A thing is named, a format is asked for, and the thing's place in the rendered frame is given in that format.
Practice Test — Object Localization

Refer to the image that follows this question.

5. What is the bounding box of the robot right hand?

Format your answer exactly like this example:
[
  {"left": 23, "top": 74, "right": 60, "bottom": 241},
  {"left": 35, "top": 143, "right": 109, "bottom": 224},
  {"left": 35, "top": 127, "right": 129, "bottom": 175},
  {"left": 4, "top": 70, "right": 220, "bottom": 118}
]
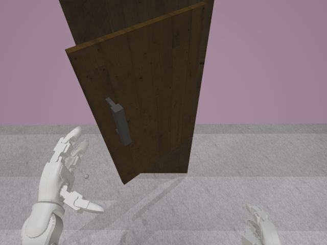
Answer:
[{"left": 242, "top": 203, "right": 282, "bottom": 245}]

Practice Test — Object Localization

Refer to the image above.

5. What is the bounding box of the robot left hand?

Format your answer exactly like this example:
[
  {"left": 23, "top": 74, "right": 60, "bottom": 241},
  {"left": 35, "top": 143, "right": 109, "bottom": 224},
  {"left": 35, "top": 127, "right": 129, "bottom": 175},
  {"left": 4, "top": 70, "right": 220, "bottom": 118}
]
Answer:
[{"left": 38, "top": 126, "right": 105, "bottom": 214}]

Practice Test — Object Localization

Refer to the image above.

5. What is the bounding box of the handle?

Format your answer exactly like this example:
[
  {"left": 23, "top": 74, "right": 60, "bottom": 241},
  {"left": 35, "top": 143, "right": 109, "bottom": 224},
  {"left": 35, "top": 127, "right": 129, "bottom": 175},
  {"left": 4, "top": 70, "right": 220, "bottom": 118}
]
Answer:
[{"left": 105, "top": 97, "right": 132, "bottom": 146}]

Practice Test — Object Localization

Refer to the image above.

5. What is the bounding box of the cupboard door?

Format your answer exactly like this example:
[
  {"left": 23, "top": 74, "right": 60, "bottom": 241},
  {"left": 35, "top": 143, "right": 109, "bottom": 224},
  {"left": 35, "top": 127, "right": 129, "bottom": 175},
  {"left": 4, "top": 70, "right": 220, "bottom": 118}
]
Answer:
[{"left": 65, "top": 2, "right": 207, "bottom": 185}]

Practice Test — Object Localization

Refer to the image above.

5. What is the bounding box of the left robot forearm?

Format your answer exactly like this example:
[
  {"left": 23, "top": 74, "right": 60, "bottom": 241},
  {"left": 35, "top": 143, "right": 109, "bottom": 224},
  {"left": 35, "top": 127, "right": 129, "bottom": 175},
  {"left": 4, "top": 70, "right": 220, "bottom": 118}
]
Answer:
[{"left": 21, "top": 201, "right": 65, "bottom": 245}]

